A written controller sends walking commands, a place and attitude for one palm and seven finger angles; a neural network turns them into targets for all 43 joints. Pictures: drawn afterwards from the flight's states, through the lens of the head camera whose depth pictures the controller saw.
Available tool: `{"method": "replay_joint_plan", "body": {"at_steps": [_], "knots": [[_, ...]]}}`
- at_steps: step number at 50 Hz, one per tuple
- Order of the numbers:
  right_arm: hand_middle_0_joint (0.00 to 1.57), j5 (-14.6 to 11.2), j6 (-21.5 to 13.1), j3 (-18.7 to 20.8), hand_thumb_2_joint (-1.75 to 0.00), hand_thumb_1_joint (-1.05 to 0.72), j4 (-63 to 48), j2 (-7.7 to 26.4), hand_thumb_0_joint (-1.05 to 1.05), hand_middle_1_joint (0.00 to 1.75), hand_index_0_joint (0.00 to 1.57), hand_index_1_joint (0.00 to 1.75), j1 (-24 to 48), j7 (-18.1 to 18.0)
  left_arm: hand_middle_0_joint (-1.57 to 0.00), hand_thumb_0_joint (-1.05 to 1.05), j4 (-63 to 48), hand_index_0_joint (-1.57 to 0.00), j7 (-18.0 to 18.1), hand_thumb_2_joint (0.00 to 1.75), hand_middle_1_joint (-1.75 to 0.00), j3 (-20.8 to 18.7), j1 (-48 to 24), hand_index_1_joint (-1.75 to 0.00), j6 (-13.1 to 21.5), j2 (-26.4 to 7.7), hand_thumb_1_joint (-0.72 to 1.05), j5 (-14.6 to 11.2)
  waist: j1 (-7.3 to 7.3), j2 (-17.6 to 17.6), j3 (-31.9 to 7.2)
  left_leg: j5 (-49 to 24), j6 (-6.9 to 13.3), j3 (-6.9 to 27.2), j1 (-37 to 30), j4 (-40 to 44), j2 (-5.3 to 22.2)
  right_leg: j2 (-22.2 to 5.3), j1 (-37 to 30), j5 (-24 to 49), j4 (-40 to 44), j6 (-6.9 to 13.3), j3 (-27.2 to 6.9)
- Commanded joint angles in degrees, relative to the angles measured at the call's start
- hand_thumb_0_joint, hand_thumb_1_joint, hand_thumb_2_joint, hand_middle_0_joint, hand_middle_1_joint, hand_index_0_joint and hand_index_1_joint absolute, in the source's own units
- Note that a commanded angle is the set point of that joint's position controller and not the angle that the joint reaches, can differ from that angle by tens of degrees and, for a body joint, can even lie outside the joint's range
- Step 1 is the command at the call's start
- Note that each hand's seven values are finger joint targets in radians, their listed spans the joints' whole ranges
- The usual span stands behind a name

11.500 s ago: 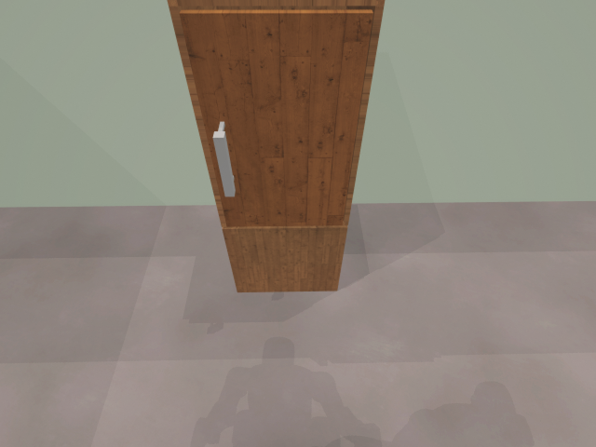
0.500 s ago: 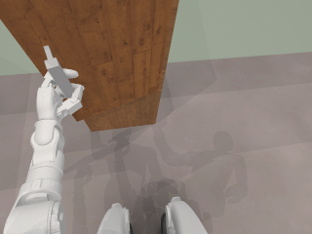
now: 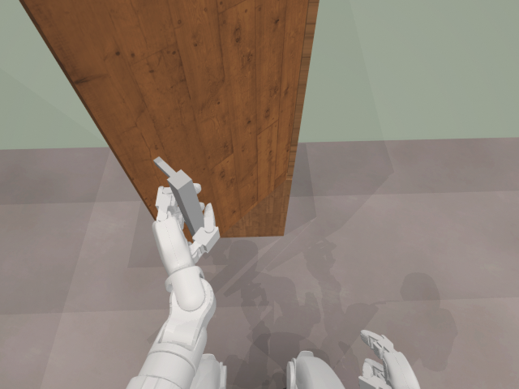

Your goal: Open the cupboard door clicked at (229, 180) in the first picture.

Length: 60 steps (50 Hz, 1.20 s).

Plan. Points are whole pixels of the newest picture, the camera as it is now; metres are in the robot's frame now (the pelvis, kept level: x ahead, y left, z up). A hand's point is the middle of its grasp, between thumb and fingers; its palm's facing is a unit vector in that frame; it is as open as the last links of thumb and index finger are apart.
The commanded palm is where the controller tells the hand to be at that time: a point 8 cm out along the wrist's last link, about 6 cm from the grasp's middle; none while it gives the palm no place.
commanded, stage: pull the door open along its arc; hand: left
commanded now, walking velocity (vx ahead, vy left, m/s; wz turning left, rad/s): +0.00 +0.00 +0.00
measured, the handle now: (183, 203) +0.40 +0.13 +0.03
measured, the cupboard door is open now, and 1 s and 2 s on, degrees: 43 48 52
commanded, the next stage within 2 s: open thumb and fingers to let go in 0.06 s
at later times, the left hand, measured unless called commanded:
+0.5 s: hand (224, 234) +0.35 +0.06 +0.02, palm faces +0.42 -0.91 -0.04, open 8.9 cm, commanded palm +0.30 +0.11 +0.01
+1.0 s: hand (225, 236) +0.34 +0.06 +0.02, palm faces +0.37 -0.93 -0.03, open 15.2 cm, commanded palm +0.29 +0.11 +0.01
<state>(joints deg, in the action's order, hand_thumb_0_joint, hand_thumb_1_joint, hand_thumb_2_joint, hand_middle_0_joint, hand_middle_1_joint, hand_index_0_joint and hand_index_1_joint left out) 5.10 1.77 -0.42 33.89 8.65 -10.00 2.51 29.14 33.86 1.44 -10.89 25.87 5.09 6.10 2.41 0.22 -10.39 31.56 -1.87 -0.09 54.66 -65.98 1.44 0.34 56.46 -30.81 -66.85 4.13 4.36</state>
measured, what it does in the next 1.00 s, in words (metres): stands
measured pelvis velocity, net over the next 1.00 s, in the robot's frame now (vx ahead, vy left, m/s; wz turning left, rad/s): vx -0.02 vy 0.01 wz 0.01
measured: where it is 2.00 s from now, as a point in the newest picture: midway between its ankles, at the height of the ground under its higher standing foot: outside the picture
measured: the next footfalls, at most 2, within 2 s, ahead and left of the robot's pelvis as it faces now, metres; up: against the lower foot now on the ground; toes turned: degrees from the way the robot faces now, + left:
none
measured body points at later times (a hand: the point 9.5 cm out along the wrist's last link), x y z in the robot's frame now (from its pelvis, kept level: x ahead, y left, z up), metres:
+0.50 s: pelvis -0.02 -0.02 -0.01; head +0.07 -0.03 +0.43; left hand +0.32 +0.11 +0.02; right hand +0.13 -0.24 -0.14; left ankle +0.00 +0.14 -0.64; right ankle +0.01 -0.07 -0.64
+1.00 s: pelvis -0.02 +0.01 -0.01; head +0.07 +0.00 +0.43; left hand +0.32 +0.11 +0.02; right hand +0.12 -0.21 -0.14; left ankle +0.00 +0.14 -0.64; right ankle +0.01 -0.07 -0.64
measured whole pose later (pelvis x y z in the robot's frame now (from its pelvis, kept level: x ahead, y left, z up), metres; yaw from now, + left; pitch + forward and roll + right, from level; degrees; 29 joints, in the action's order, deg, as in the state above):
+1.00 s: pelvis -0.02 +0.01 -0.01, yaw +1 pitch +20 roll +1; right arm 6.6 -2.4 0.7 37.4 9.9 -11.3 1.9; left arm 34.7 39.0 5.5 -15.9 26.1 8.3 8.7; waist 2.4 1.2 -10.1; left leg 30.3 -1.1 0.5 58.1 -68.4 0.6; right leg -0.5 59.1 -29.4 -68.4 3.7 4.9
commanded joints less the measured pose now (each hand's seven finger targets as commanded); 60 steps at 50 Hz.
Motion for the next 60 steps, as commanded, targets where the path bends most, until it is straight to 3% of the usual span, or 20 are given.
{"method": "replay_joint_plan", "body": {"at_steps": [1, 6, 8, 11, 14, 17, 18, 25, 28, 30, 36, 40, 48, 50, 54, 55, 56, 57, 59, 60], "knots": [[0.20, 0.4, -3.8, 3.0, -0.90, -0.90, -5.8, 6.2, 0.00, 0.30, 0.20, 0.30, -0.6, -0.5, -0.40, 0.00, -12.0, -0.40, 1.6, 0.90, -1.35, 1.6, -5.2, -1.35, 4.4, 1.1, 0.90, 0.4, -0.54, -4.6, -19.6, -16.1, 1.6, -0.8, -2.5, 4.7, -3.0, -2.2, -23.2, 30.1, 11.5, -4.3, -7.4], [0.20, 0.9, -5.6, 3.3, -0.90, -0.90, -4.5, 6.2, 0.00, 0.30, 0.20, 0.30, -0.7, -0.4, -0.40, 0.00, -11.6, -0.40, 2.3, 0.90, -1.35, 6.9, -8.3, -1.35, 3.8, 5.7, 0.90, 2.7, 1.23, -5.6, -19.6, -15.1, 1.6, -0.3, -2.0, 3.6, -3.0, -3.0, -21.2, 29.2, 11.9, -4.4, -8.1], [0.20, 1.0, -5.7, 3.5, -0.90, -0.90, -3.1, 6.6, 0.00, 0.30, 0.20, 0.30, -1.1, -1.0, -0.40, 0.00, -11.0, -0.40, 3.6, 0.90, -1.35, 3.8, -16.2, -1.35, 3.9, 1.4, 0.90, 3.6, 2.58, -6.8, -19.0, -13.4, 1.7, 0.0, -0.2, 2.5, -3.0, -3.7, -20.4, 26.6, 12.4, -4.8, -9.5], [0.20, 1.2, -5.8, 3.5, -0.90, -0.90, -3.1, 6.2, 0.00, 0.30, 0.20, 0.30, -0.6, -1.6, -0.38, 0.00, -9.3, -0.38, 3.9, 0.81, -1.33, 2.9, -15.2, -1.33, 4.3, 0.7, 0.69, 4.2, 1.50, -6.2, -20.1, -11.5, 1.8, -0.1, 1.9, 2.1, -3.3, -4.5, -21.9, 22.9, 13.5, -4.9, -11.7], [0.20, 0.8, -5.9, 3.6, -0.90, -0.90, -3.0, 6.5, 0.00, 0.30, 0.20, 0.30, -0.3, -2.0, -0.37, 0.00, -8.8, -0.37, 3.4, 0.72, -1.30, 2.2, -16.5, -1.30, 4.2, 0.6, 0.48, 2.1, 1.76, -7.1, -20.1, -10.4, 1.7, -0.1, 2.5, 2.1, -3.4, -5.1, -22.9, 21.8, 14.9, -5.5, -13.1], [0.20, 0.6, -6.0, 3.6, -0.90, -0.90, -3.2, 6.5, 0.00, 0.30, 0.20, 0.30, -0.4, -1.8, -0.35, 0.00, -9.3, -0.35, 3.0, 0.63, -1.28, 2.9, -17.0, -1.28, 4.2, 1.8, 0.27, 0.7, 1.48, -5.3, -21.2, -10.9, 1.8, 0.0, 1.0, 2.7, -3.3, -4.5, -22.5, 21.3, 14.4, -5.0, -11.8], [0.20, 0.6, -6.1, 3.6, -0.90, -0.90, -3.2, 6.7, 0.00, 0.30, 0.20, 0.30, -0.7, -1.7, -0.35, 0.00, -9.2, -0.35, 2.9, 0.60, -1.27, 3.1, -16.6, -1.27, 4.3, 2.1, 0.20, 0.5, 1.48, -6.3, -21.6, -11.1, 1.8, 0.1, 0.8, 2.9, -3.3, -4.3, -22.6, 21.4, 14.1, -5.0, -11.3], [0.20, 0.8, -6.4, 3.6, -0.90, -0.90, -3.2, 7.0, 0.00, 0.30, 0.20, 0.30, -0.6, -1.6, -0.32, 0.00, -6.9, -0.32, 3.6, 0.39, -1.22, 2.4, -18.3, -1.22, 4.8, 1.1, -0.29, 2.0, 1.65, -6.5, -19.4, -10.3, 2.2, 0.2, 1.0, 3.0, -3.2, -3.4, -19.3, 17.1, 13.7, -4.4, -9.7], [0.20, 0.9, -6.5, 3.6, -0.90, -0.90, -3.0, 6.9, 0.00, 0.30, 0.20, 0.30, -0.6, -1.4, -0.30, 0.00, -6.2, -0.30, 4.0, 0.30, -1.20, 3.1, -19.2, -1.20, 5.0, 2.4, -0.50, 2.2, 1.83, -5.8, -19.8, -10.3, 2.2, -0.1, -0.2, 3.2, -3.2, -3.0, -18.1, 16.4, 13.3, -4.1, -8.7], [0.20, 1.1, -6.6, 3.6, -0.90, -0.90, -3.5, 7.1, 0.00, 0.30, 0.20, 0.30, -0.6, -1.3, -0.30, 0.00, -5.6, -0.30, 4.3, 0.30, -1.20, 3.3, -18.8, -1.20, 4.6, 2.7, -0.50, 2.7, 1.43, -5.5, -19.8, -10.9, 2.3, -0.1, -0.8, 3.5, -3.1, -2.3, -17.1, 15.6, 12.6, -3.6, -7.2], [0.20, 1.3, -6.6, 3.4, -0.90, -0.90, -3.2, 7.0, 0.00, 0.30, 0.20, 0.30, -0.6, -1.4, -0.25, 0.00, -5.0, -0.25, 5.3, 0.30, -0.90, 2.5, -21.4, -0.90, 4.6, 2.6, -0.50, 2.7, 1.53, -5.2, -19.9, -11.0, 2.4, 0.0, -1.7, 3.9, -3.0, -1.6, -15.8, 14.7, 11.8, -3.3, -5.8], [0.20, 1.5, -6.7, 3.6, -0.90, -0.90, -3.6, 7.1, 0.00, 0.30, 0.20, 0.30, -1.1, -1.0, -0.22, 0.00, -6.0, -0.22, 5.5, 0.30, -0.70, 3.7, -20.0, -0.70, 4.3, 4.1, -0.50, 3.3, 0.90, -2.9, -21.6, -13.9, 2.3, 0.0, -3.8, 4.2, -2.9, -0.8, -15.1, 17.8, 10.1, -2.6, -3.9], [0.20, 1.5, -6.6, 3.3, -0.90, -0.90, -3.5, 7.0, 0.00, 0.30, 0.20, 0.30, -0.7, -1.1, -0.15, 0.00, -6.4, -0.15, 6.4, 0.30, -0.30, 3.1, -21.2, -0.30, 3.6, 4.0, -0.50, 3.2, 1.25, -4.6, -19.9, -12.3, 2.2, 0.1, -3.6, 4.8, -2.7, -0.7, -14.1, 15.0, 10.4, -2.7, -3.5], [0.20, 1.6, -6.7, 3.2, -0.90, -0.90, -3.6, 6.9, 0.00, 0.30, 0.20, 0.30, -0.7, -1.2, -0.15, 0.00, -6.4, -0.15, 6.8, 0.30, -0.30, 2.8, -20.8, -0.30, 3.4, 4.0, -0.50, 3.6, 0.72, -3.0, -20.0, -12.9, 2.1, 0.4, -4.0, 5.0, -2.7, -0.4, -13.5, 15.1, 9.9, -2.4, -3.0], [0.20, 1.6, -6.8, 3.2, -0.90, -0.90, -3.4, 6.8, 0.00, 0.30, 0.20, 0.30, -0.4, -1.0, -0.15, 0.00, -5.1, -0.15, 7.0, 0.30, -0.30, 3.7, -21.1, -0.30, 3.1, 5.4, -0.50, 3.6, 1.22, -4.4, -19.1, -12.2, 2.1, 0.3, -3.9, 4.8, -2.7, -0.4, -12.7, 14.2, 10.1, -2.5, -2.8], [0.20, 1.5, -6.0, 3.5, -0.90, -0.90, -2.6, 9.0, 0.00, 0.30, 0.20, 0.30, -3.1, -1.0, -0.15, 0.00, -6.3, -0.15, -4.4, 0.30, -0.30, 17.2, -20.4, -0.30, 5.4, 1.3, -0.50, 10.3, 6.27, -5.8, -17.3, -12.0, 3.1, 0.3, -3.7, 2.7, -2.6, -1.3, -11.3, 18.0, 8.6, -2.7, -4.3], [0.20, 0.7, -5.8, 4.2, -0.90, -0.90, -3.8, 9.0, 0.00, 0.30, 0.20, 0.30, -4.0, -1.0, -0.15, 0.00, -10.7, -0.15, -9.8, 0.30, -0.30, 12.7, -24.3, -0.30, 8.2, -3.1, -0.50, 8.2, 4.42, -2.7, -22.1, -12.5, 3.3, 0.3, -4.2, 2.3, -2.9, -1.8, -13.3, 19.7, 7.8, -2.3, -4.8], [0.20, 0.2, -5.4, 4.3, -0.90, -0.90, -4.4, 9.2, 0.00, 0.30, 0.20, 0.30, -3.6, -1.1, -0.15, 0.00, -12.9, -0.15, -14.3, 0.30, -0.30, 13.2, -23.6, -0.30, 9.8, -4.4, -0.50, 7.3, 3.63, -1.1, -24.5, -13.1, 3.3, 0.2, -5.5, 2.1, -3.0, -1.8, -14.3, 21.0, 7.3, -2.1, -5.4], [0.20, -1.3, -5.3, 4.0, -0.90, -0.90, -5.9, 9.2, 0.00, 0.30, 0.20, 0.30, -3.4, -1.1, -0.15, 0.00, -12.5, -0.15, -23.2, 0.30, -0.30, 16.4, -21.0, -0.30, 10.7, -1.9, -0.50, 2.4, 4.22, -0.6, -21.2, -12.1, 3.4, 0.6, -6.2, 2.4, -3.0, -1.6, -13.0, 20.0, 7.9, -1.9, -5.1], [0.20, -2.2, -5.3, 3.8, -0.90, -0.90, -7.0, 9.5, 0.00, 0.30, 0.20, 0.30, -3.2, -1.2, -0.15, 0.00, -13.8, -0.15, -25.8, 0.30, -0.30, 15.2, -20.3, -0.30, 10.3, -1.2, -0.50, -1.8, 3.55, -0.2, -21.4, -11.9, 3.3, 0.8, -7.4, 3.1, -2.9, -1.3, -12.5, 18.4, 8.2, -1.7, -4.7]]}}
